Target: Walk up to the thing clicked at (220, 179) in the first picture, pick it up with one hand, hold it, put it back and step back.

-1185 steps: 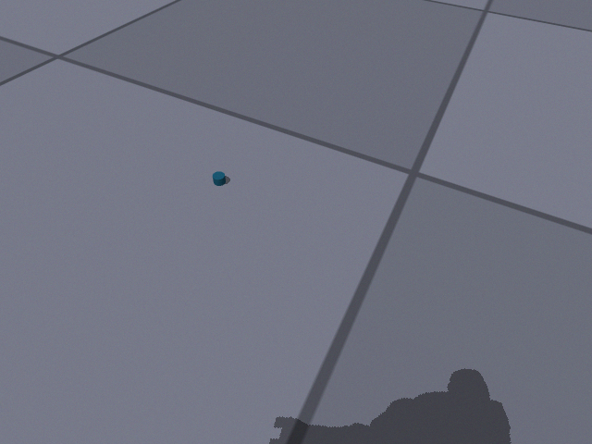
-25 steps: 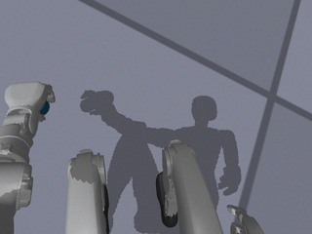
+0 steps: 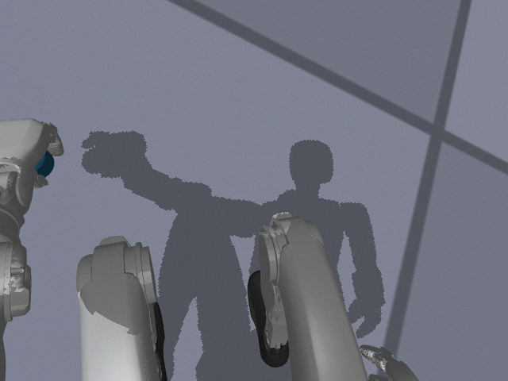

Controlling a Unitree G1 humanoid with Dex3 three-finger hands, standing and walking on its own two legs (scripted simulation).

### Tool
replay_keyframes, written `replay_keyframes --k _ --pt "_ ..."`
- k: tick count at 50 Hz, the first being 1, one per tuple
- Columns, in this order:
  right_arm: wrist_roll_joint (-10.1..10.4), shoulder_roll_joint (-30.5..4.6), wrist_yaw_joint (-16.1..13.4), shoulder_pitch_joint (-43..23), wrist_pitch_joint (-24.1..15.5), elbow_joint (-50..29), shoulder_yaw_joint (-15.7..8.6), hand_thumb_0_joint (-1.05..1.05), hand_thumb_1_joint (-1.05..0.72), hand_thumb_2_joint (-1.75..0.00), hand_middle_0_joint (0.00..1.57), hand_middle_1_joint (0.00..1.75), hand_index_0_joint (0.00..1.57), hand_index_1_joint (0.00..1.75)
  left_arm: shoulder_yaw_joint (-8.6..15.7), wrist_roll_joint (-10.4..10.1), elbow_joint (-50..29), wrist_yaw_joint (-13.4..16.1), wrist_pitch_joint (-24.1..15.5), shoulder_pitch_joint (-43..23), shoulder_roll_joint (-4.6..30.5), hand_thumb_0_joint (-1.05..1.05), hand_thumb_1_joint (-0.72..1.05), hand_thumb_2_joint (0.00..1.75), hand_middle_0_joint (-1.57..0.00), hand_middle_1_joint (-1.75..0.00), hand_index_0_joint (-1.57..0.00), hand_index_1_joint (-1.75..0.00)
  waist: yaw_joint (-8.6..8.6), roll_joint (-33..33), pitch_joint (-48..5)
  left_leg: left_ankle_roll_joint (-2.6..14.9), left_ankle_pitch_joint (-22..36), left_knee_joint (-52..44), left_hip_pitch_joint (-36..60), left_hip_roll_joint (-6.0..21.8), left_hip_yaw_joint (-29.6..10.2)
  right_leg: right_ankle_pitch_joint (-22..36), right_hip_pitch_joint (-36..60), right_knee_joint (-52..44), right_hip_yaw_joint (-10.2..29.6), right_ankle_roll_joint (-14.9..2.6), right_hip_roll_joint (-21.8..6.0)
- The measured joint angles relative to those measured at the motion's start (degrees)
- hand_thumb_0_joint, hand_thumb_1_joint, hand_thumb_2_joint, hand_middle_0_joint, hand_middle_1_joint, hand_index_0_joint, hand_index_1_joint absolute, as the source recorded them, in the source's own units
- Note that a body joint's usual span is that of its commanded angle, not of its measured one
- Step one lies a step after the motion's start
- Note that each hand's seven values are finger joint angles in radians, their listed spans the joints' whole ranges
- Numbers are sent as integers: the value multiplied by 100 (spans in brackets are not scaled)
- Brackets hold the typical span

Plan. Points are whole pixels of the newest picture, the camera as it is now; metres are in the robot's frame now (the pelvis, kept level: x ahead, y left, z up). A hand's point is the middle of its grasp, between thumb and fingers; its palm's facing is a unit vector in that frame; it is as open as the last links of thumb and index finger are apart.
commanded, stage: crouch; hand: left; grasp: from above
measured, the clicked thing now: (29, 160) +0.47 +0.30 -0.19
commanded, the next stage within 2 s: lower in 0.16 s
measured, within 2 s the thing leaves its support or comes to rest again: rests again in 1.60 s
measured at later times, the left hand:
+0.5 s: hand (41, 171) +0.45 +0.28 -0.21, palm faces -0.47 -0.08 -0.88, open 7.0 cm
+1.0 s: hand (54, 173) +0.46 +0.28 -0.27, palm faces -0.46 -0.10 -0.88, open 6.9 cm
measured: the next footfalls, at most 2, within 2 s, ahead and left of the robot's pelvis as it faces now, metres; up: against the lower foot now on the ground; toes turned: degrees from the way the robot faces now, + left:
none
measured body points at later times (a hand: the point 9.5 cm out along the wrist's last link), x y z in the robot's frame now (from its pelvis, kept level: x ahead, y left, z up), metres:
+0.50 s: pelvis +0.00 +0.00 -0.03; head +0.25 +0.07 +0.34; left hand +0.47 +0.29 -0.16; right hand +0.04 -0.28 -0.13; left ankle +0.08 +0.13 -0.32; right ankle +0.10 -0.13 -0.32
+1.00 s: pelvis +0.01 +0.00 -0.06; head +0.27 +0.08 +0.30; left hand +0.48 +0.28 -0.22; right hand +0.03 -0.27 -0.14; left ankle +0.08 +0.13 -0.32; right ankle +0.10 -0.13 -0.32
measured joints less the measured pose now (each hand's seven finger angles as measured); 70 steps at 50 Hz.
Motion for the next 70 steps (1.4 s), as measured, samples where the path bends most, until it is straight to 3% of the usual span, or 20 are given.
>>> replay_keyframes --k 22,32,38,48,56,70 --pt "-112 -123 86 -114 -17 -74 282 0 -92 -90 21 30 20 30 92 0 353 86 -95 -133 340 -1 30 30 -69 -57 -96 -55 -125 -102 258 -43 -67 537 -330 -10 -192 -6 -296 436 -123 33 65" --pt "-293 -147 139 -150 -93 -117 429 0 -92 -90 20 30 20 30 270 257 584 419 -274 -121 615 -2 30 28 -72 -53 -98 -53 -283 -253 430 -58 -58 832 -514 -55 -311 8 -419 660 -204 39 77" --pt "-396 -153 224 -172 -210 -95 501 0 -91 -89 20 30 20 30 286 267 680 595 -194 -124 717 -2 31 28 -72 -52 -98 -53 -355 -289 533 -59 -93 974 -593 -57 -370 -2 -481 757 -242 61 100" --pt "-580 -207 399 -228 -373 -162 686 0 -91 -89 21 30 20 30 628 268 1023 744 -198 -187 990 -2 30 29 -72 -51 -99 -53 -511 -327 766 -77 -161 1202 -652 -56 -500 -13 -521 899 -331 82 147" --pt "-700 -293 493 -243 -457 -157 814 0 -91 -89 21 30 20 30 714 259 1109 811 -312 -146 1201 -2 29 30 -73 -51 -99 -53 -564 -407 948 -103 -228 1347 -635 -44 -615 -13 -504 972 -412 97 192" --pt "-860 -361 626 -329 -635 -140 1011 0 -91 -89 20 30 20 30 601 349 1403 1139 -367 -190 1439 -2 28 32 -74 -50 -99 -53 -671 -593 1074 -81 -274 1495 -591 -35 -736 1 -411 1003 -501 130 243"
